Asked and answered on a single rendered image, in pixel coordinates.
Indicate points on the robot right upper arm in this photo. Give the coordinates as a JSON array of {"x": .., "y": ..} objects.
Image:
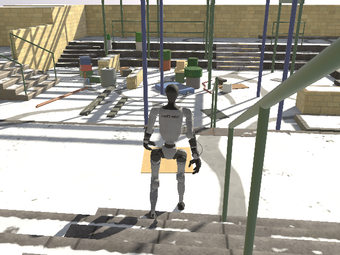
[{"x": 189, "y": 122}]

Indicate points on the robot left upper arm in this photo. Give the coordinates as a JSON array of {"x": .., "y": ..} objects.
[{"x": 152, "y": 118}]

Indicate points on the robot left hand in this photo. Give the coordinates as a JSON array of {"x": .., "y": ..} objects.
[{"x": 150, "y": 143}]

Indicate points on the left robot shin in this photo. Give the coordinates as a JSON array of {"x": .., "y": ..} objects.
[{"x": 153, "y": 198}]

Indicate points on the robot right hand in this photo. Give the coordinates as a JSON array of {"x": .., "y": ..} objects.
[{"x": 198, "y": 165}]

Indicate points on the robot torso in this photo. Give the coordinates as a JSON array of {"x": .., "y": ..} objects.
[{"x": 170, "y": 128}]

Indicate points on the robot left forearm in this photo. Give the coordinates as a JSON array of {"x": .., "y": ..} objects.
[{"x": 146, "y": 136}]

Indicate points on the robot right forearm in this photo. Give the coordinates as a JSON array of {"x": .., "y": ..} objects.
[{"x": 193, "y": 146}]

